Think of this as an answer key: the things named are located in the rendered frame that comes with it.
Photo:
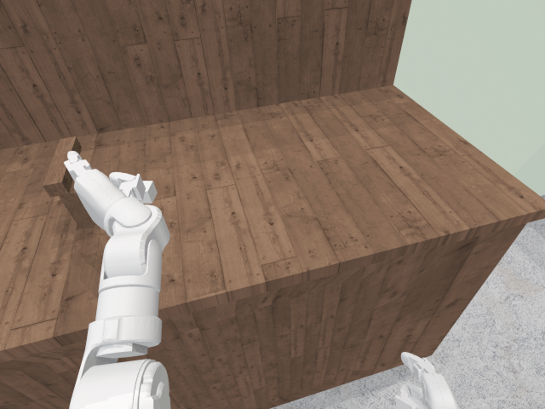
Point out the tap lever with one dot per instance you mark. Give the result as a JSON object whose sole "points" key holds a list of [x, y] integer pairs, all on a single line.
{"points": [[150, 192]]}

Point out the robot left upper arm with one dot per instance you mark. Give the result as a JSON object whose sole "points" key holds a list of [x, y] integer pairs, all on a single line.
{"points": [[137, 384]]}

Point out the robot right hand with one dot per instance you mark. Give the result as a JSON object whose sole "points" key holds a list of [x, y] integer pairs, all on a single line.
{"points": [[435, 392]]}

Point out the robot left hand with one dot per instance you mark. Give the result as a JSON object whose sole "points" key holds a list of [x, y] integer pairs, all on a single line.
{"points": [[96, 191]]}

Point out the counter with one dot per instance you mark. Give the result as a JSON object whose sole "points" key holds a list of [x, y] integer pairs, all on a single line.
{"points": [[321, 221]]}

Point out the left robot forearm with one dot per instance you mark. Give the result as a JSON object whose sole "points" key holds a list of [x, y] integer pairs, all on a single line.
{"points": [[126, 322]]}

